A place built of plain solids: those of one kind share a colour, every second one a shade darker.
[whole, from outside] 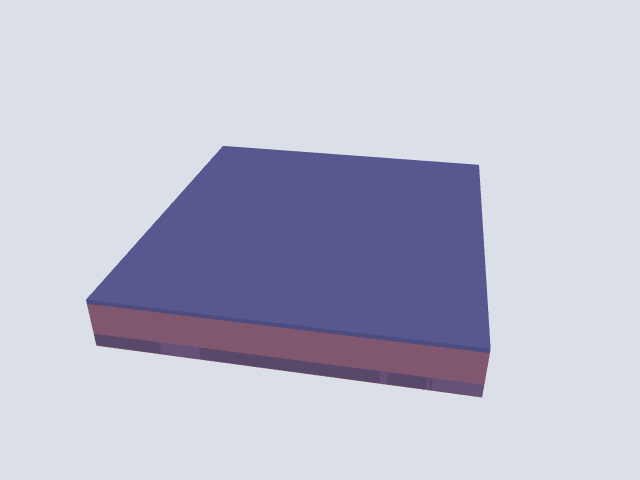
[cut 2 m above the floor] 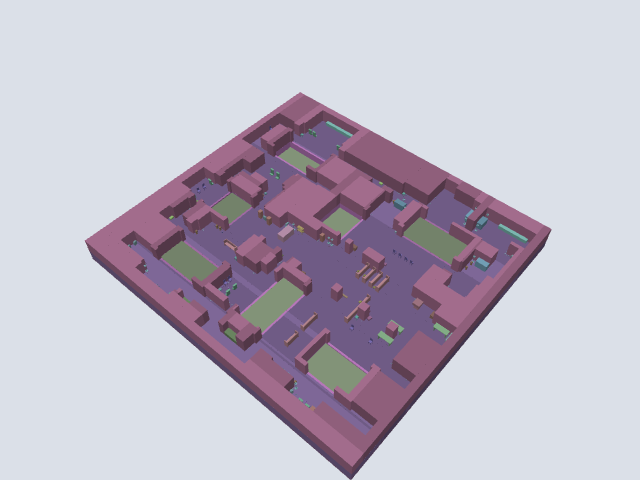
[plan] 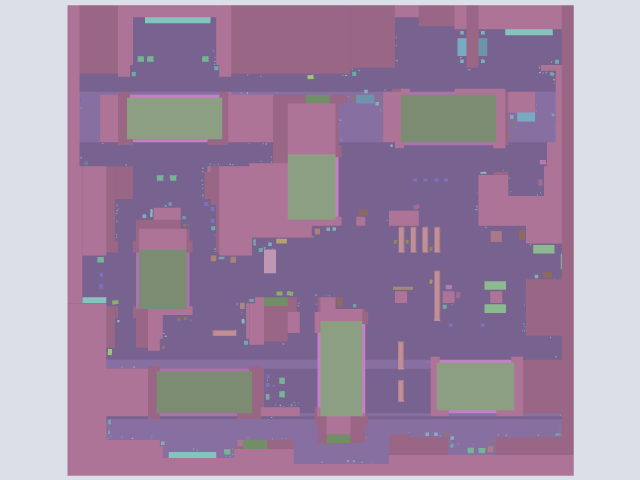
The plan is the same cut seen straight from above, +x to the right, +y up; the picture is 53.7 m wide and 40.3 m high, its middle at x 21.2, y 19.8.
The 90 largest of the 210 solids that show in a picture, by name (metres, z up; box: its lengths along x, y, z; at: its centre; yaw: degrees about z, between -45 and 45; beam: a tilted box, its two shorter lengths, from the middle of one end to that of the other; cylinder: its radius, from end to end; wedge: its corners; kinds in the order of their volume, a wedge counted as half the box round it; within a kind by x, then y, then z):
{
 "wall_rock_1": {"box": [1.0, 13.5, 3.8], "at": [0.5, 32.75, 1.9]},
 "wall_rock_2": {"box": [1.25, 11.5, 3.8], "at": [0.63, 20.25, 1.9]},
 "wall_rock_3": {"box": [3.25, 11.5, 3.8], "at": [1.63, 8.75, 1.9]},
 "wall_rock_4": {"box": [2.0, 7.5, 3.8], "at": [2.25, 22.25, 1.9]},
 "wall_rock_5": {"box": [3.25, 5.75, 3.8], "at": [2.62, 36.62, 1.9]},
 "wall_rock_6": {"box": [1.5, 4.0, 3.8], "at": [3.5, 30.0, 1.9]},
 "wall_rock_7": {"box": [0.75, 3.5, 3.8], "at": [3.62, 12.5, 1.9]},
 "wall_rock_8": {"box": [0.75, 6.25, 3.8], "at": [3.62, 22.87, 1.9]},
 "wall_rock_9": {"box": [7.75, 0.5, 3.8], "at": [3.88, 2.75, 1.9]},
 "wall_rock_10": {"box": [8.0, 1.0, 3.8], "at": [4.0, 2.0, 1.9]},
 "wall_rock_11": {"box": [0.75, 4.0, 3.8], "at": [4.62, 30.25, 1.9]},
 "wall_rock_12": {"box": [1.5, 2.75, 3.8], "at": [4.75, 24.62, 1.9]},
 "wall_rock_13": {"box": [1.0, 6.0, 3.8], "at": [4.75, 36.5, 1.9]},
 "wall_rock_14": {"box": [3.5, 4.0, 3.8], "at": [5.0, 7.0, 1.9]},
 "wall_rock_15": {"box": [1.0, 3.25, 3.8], "at": [6.25, 12.38, 1.9]},
 "wall_rock_16": {"box": [0.75, 4.0, 3.8], "at": [7.12, 7.25, 1.9]},
 "wall_rock_17": {"box": [1.0, 3.5, 3.8], "at": [7.25, 12.25, 1.9]},
 "wall_rock_18": {"box": [3.5, 0.75, 3.8], "at": [7.75, 21.12, 1.9]},
 "wall_rock_19": {"box": [4.0, 1.75, 3.8], "at": [8.0, 19.88, 1.9]},
 "wall_rock_20": {"box": [2.25, 1.0, 3.8], "at": [8.38, 22.0, 1.9]},
 "wall_rock_21": {"box": [7.0, 1.0, 3.8], "at": [9.0, 39.0, 1.9]},
 "wall_rock_22": {"box": [19.0, 0.5, 3.8], "at": [9.5, 1.25, 1.9]},
 "wall_rock_23": {"box": [1.0, 6.0, 3.8], "at": [13.25, 36.5, 1.9]},
 "wall_rock_24": {"box": [2.75, 7.5, 3.8], "at": [14.12, 22.25, 1.9]},
 "wall_rock_25": {"box": [3.75, 4.0, 3.8], "at": [15.38, 30.0, 1.9]},
 "wall_rock_26": {"box": [0.75, 4.0, 3.8], "at": [15.88, 7.25, 1.9]},
 "wall_rock_27": {"box": [1.25, 3.5, 3.8], "at": [15.88, 12.75, 1.9]},
 "wall_rock_28": {"box": [5.0, 0.75, 3.8], "at": [16.5, 1.88, 1.9]},
 "wall_rock_29": {"box": [3.0, 4.75, 3.8], "at": [17.0, 23.88, 1.9]},
 "wall_rock_30": {"box": [2.0, 3.0, 3.8], "at": [17.5, 12.75, 1.9]},
 "wall_rock_31": {"box": [3.25, 0.75, 3.8], "at": [17.87, 5.38, 1.9]},
 "wall_rock_32": {"box": [1.25, 5.75, 3.8], "at": [17.87, 29.12, 1.9]},
 "wall_rock_33": {"box": [5.0, 1.5, 3.8], "at": [18.0, 20.75, 1.9]},
 "wall_rock_34": {"box": [10.0, 5.75, 3.8], "at": [18.75, 36.62, 1.9]},
 "wall_rock_35": {"box": [4.0, 4.25, 3.8], "at": [20.5, 29.13, 1.9]},
 "wall_rock_36": {"box": [42.5, 1.0, 3.8], "at": [21.25, 0.5, 1.9]},
 "wall_rock_37": {"box": [2.0, 1.5, 3.8], "at": [22.75, 4.25, 1.9]},
 "wall_rock_38": {"box": [3.5, 1.0, 3.8], "at": [23.0, 13.5, 1.9]},
 "wall_rock_39": {"box": [1.25, 2.25, 3.8], "at": [24.38, 3.88, 1.9]},
 "wall_rock_40": {"box": [3.75, 5.25, 3.8], "at": [25.62, 36.88, 1.9]},
 "wall_rock_41": {"box": [1.5, 4.25, 3.8], "at": [27.25, 30.12, 1.9]},
 "wall_rock_42": {"box": [2.5, 1.25, 3.8], "at": [28.25, 21.62, 1.9]},
 "wall_rock_43": {"box": [5.0, 1.5, 3.8], "at": [29.5, 2.5, 1.9]},
 "wall_rock_44": {"box": [3.0, 1.75, 3.8], "at": [31.0, 38.62, 1.9]},
 "wall_rock_45": {"box": [1.0, 5.25, 3.8], "at": [34.0, 36.88, 1.9]},
 "wall_rock_46": {"box": [15.5, 0.75, 3.8], "at": [34.75, 1.38, 1.9]},
 "wall_rock_47": {"box": [2.5, 1.75, 3.8], "at": [35.75, 24.38, 1.9]},
 "wall_rock_48": {"box": [0.75, 4.5, 3.8], "at": [36.38, 30.25, 1.9]},
 "wall_rock_49": {"box": [4.0, 2.5, 3.8], "at": [36.5, 22.25, 1.9]},
 "wall_rock_50": {"box": [0.75, 4.5, 3.8], "at": [37.88, 7.75, 1.9]},
 "wall_rock_51": {"box": [7.0, 2.0, 3.8], "at": [38.0, 38.5, 1.9]},
 "wall_rock_52": {"box": [2.25, 1.75, 3.8], "at": [38.12, 31.38, 1.9]},
 "wall_rock_53": {"box": [6.5, 1.5, 3.8], "at": [39.25, 2.5, 1.9]},
 "wall_rock_54": {"box": [3.25, 4.5, 3.8], "at": [39.88, 7.5, 1.9]},
 "wall_rock_55": {"box": [3.0, 4.75, 3.8], "at": [40.0, 14.12, 1.9]},
 "wall_rock_56": {"box": [3.0, 4.0, 3.8], "at": [40.0, 21.5, 1.9]},
 "wall_rock_57": {"box": [1.5, 2.5, 3.8], "at": [40.75, 24.75, 1.9]},
 "wall_rock_58": {"box": [1.25, 2.0, 3.8], "at": [40.88, 27.0, 1.9]},
 "wall_rock_59": {"box": [0.5, 6.5, 3.8], "at": [41.25, 31.25, 1.9]},
 "wall_rock_60": {"box": [1.0, 36.25, 3.8], "at": [42.0, 21.37, 1.9]},
 "floor_strip_1": {"box": [4.75, 4.0, 1.5], "at": [2.38, 30.0, -0.75]},
 "floor_strip_2": {"box": [5.75, 5.5, 1.5], "at": [2.88, 16.5, -0.75]},
 "floor_strip_3": {"box": [7.25, 3.75, 1.5], "at": [3.62, 7.12, -0.75]},
 "floor_strip_4": {"box": [18.25, 6.0, 1.5], "at": [9.12, 24.25, -0.75]},
 "floor_strip_5": {"box": [21.0, 0.75, 1.5], "at": [10.5, 9.38, -0.75]},
 "floor_strip_6": {"box": [21.0, 3.5, 1.5], "at": [10.5, 11.5, -0.75]},
 "floor_strip_7": {"box": [27.75, 0.25, 1.5], "at": [13.88, 27.87, -0.75]},
 "floor_strip_8": {"box": [27.75, 0.25, 1.5], "at": [13.88, 32.13, -0.75]},
 "floor_strip_9": {"box": [5.25, 3.75, 1.5], "at": [18.38, 7.12, -0.75]},
 "floor_strip_10": {"box": [14.5, 4.0, 1.5], "at": [20.5, 30.0, -0.75]},
 "floor_strip_11": {"box": [42.5, 4.75, 1.5], "at": [21.25, 2.38, -0.75]},
 "floor_strip_12": {"box": [42.5, 0.5, 1.5], "at": [21.25, 13.5, -0.75]},
 "floor_strip_13": {"box": [42.5, 2.0, 1.5], "at": [21.25, 20.25, -0.75]},
 "floor_strip_14": {"box": [42.5, 0.5, 1.5], "at": [21.25, 27.5, -0.75]},
 "floor_strip_15": {"box": [42.5, 7.25, 1.5], "at": [21.25, 35.88, -0.75]},
 "floor_strip_16": {"box": [32.25, 5.5, 1.5], "at": [26.38, 16.5, -0.75]},
 "floor_strip_17": {"box": [5.75, 3.75, 1.5], "at": [27.88, 7.12, -0.75]},
 "floor_strip_18": {"box": [19.75, 6.0, 1.5], "at": [32.62, 24.25, -0.75]},
 "floor_strip_19": {"box": [17.5, 3.5, 1.5], "at": [33.75, 11.5, -0.75]},
 "floor_strip_20": {"box": [6.25, 4.0, 1.5], "at": [39.38, 30.0, -0.75]},
 "floor_strip_21": {"box": [4.75, 3.75, 1.5], "at": [40.12, 7.12, -0.75]},
 "ceil_rock_1": {"box": [42.5, 39.5, 0.5], "at": [21.25, 19.75, 4.05]},
 "floor_old_1": {"box": [4.0, 5.0, 1.34], "at": [8.0, 16.5, -0.83]},
 "floor_old_2": {"box": [8.0, 3.5, 0.44], "at": [9.0, 30.0, -1.28]},
 "floor_old_3": {"box": [8.0, 3.5, 1.5], "at": [11.5, 7.0, -0.75]},
 "floor_old_4": {"box": [4.0, 5.5, 0.67], "at": [20.5, 24.25, -1.17]},
 "floor_old_5": {"box": [3.5, 8.0, 1.5], "at": [23.0, 9.0, -0.75]},
 "floor_old_6": {"box": [8.0, 4.0, 1.5], "at": [32.0, 30.0, -0.75]},
 "floor_old_7": {"box": [6.5, 4.0, 1.35], "at": [34.25, 7.5, -0.82]},
 "floor_base_1": {"box": [42.5, 39.5, 0.1], "at": [21.25, 19.75, -1.55]}
}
